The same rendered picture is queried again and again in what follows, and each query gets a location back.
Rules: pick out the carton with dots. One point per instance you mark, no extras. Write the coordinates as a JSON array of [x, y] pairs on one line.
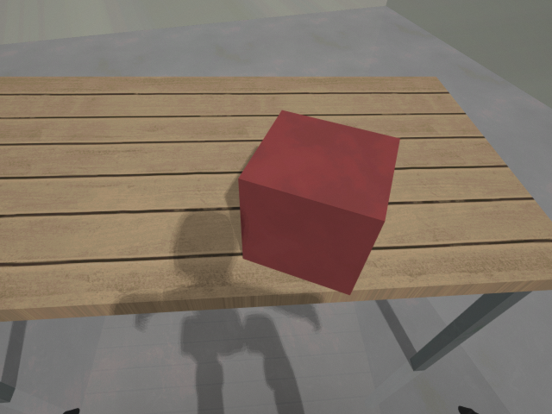
[[314, 197]]

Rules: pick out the table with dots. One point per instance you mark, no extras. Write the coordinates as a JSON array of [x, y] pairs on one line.
[[120, 195]]

